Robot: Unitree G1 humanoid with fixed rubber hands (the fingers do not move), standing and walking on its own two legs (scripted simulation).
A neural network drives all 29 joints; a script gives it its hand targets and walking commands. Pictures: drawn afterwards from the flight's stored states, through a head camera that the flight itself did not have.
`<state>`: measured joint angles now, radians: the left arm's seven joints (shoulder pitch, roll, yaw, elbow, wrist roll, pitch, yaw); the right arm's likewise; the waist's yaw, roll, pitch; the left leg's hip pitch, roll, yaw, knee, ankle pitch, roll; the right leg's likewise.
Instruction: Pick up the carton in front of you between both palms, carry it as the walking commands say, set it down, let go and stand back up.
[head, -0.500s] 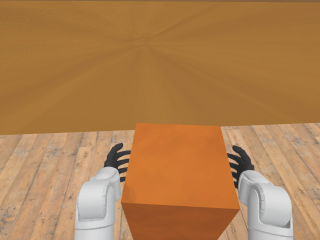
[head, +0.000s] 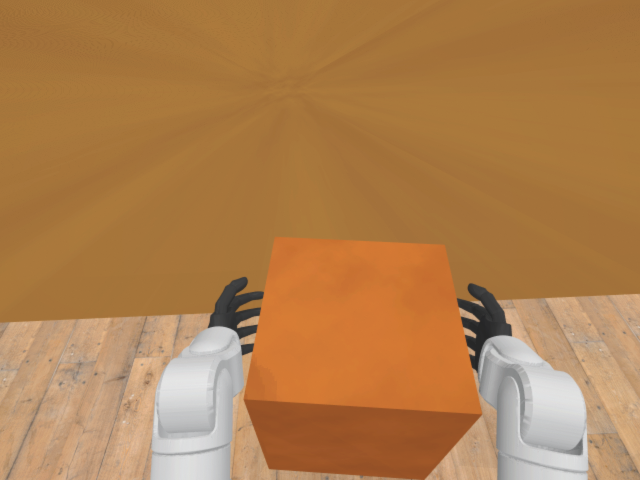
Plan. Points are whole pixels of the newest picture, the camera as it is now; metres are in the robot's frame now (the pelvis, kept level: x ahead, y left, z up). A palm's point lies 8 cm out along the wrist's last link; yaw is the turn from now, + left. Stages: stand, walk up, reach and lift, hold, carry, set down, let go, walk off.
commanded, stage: carry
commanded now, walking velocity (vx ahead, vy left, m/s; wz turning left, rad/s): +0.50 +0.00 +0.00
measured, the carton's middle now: (352, 362) +0.28 +0.00 +0.00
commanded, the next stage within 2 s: none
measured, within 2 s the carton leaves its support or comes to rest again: neither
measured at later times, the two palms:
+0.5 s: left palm (261, 149) +0.64 +0.17 +0.09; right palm (433, 153) +0.62 -0.13 +0.10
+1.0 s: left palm (298, 38) +1.01 +0.14 +0.15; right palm (426, 42) +1.02 -0.16 +0.15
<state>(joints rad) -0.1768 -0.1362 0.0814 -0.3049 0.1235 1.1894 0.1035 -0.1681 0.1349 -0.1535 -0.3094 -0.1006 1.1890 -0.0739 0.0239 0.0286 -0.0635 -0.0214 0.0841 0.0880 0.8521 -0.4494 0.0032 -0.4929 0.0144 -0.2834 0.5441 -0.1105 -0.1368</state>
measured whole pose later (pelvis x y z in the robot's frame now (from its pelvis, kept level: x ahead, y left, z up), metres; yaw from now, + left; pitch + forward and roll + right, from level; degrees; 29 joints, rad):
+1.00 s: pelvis +0.69 -0.01 +0.00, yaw -1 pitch +3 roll -1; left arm -0.50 -0.08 0.16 -0.29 0.07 1.27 0.14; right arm -0.50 0.02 -0.16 -0.30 -0.05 1.30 -0.12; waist 0.04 0.03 -0.02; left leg -0.14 0.07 0.09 0.90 -0.50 0.00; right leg -0.51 -0.01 -0.21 0.63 -0.19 -0.10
